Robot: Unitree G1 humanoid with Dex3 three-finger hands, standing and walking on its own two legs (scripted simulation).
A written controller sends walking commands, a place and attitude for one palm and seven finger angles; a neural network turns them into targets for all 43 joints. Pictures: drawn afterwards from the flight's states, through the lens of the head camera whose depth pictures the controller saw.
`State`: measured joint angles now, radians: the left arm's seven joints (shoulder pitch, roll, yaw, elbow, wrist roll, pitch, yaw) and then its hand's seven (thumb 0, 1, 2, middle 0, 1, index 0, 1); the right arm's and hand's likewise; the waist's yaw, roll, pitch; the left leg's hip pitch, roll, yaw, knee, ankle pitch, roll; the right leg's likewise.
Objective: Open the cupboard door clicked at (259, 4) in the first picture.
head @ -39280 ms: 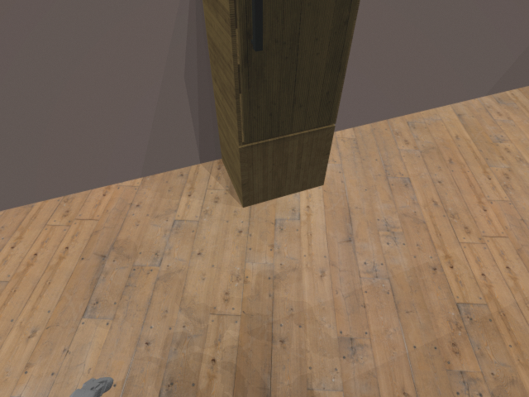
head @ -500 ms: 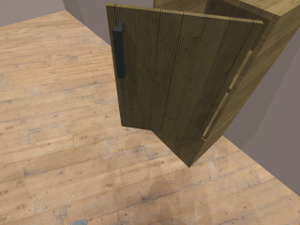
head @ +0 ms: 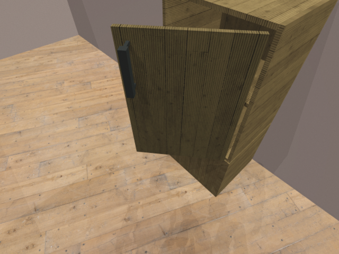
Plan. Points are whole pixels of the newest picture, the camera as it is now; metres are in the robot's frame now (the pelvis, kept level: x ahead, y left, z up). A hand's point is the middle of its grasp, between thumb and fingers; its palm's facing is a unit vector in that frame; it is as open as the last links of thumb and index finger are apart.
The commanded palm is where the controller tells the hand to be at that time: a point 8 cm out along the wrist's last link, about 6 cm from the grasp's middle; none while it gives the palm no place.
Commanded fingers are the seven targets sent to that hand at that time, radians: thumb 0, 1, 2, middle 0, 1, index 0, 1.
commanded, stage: come to a stop and stand still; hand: left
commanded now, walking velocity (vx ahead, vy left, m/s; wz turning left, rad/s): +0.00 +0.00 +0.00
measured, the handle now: (129, 70) +0.59 +0.15 +0.13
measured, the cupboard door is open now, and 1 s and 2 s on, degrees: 41 41 41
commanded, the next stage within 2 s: look again from close up in 0.90 s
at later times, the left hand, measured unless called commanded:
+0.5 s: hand out of the picture +0.01 +0.14 -0.18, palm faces +0.04 -0.98 -0.17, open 7.4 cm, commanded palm none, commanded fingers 0.00 0.90 0.90 -0.20 -0.30 -0.20 -0.30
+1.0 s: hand out of the picture +0.04 +0.16 -0.18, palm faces +0.03 -0.98 -0.18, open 7.4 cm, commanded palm none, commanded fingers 0.00 0.90 0.90 -0.20 -0.30 -0.20 -0.30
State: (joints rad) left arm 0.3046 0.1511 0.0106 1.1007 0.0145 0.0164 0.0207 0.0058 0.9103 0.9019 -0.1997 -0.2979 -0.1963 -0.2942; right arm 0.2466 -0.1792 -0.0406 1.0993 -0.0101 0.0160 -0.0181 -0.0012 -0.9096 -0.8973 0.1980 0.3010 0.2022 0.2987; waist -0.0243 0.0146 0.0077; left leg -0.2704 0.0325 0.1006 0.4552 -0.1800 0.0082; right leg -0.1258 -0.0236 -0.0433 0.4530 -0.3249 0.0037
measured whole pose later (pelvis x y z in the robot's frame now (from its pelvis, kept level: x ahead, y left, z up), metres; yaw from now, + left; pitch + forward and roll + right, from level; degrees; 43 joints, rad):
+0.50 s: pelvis +0.03 -0.02 +0.00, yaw +1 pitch +0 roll +1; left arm 0.30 0.11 0.01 1.14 0.01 -0.01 0.04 0.01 0.91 0.90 -0.20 -0.30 -0.20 -0.29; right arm 0.28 -0.11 -0.02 1.18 -0.01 -0.01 -0.04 0.00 -0.91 -0.90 0.20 0.30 0.20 0.30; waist -0.02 -0.01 0.03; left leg -0.22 0.05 0.08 0.44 -0.21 -0.02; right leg -0.05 0.00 -0.06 0.39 -0.34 -0.02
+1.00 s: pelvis +0.05 -0.01 +0.00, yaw +0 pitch +0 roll +1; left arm 0.29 0.14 0.01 1.13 0.01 -0.01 0.04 0.00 0.91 0.90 -0.20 -0.30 -0.20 -0.29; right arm 0.21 -0.15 -0.02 1.15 -0.01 -0.01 -0.04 0.00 -0.92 -0.90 0.20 0.30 0.20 0.30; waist -0.01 -0.03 0.03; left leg -0.20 0.03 0.09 0.44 -0.24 -0.01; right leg -0.01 -0.02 -0.05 0.35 -0.35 0.00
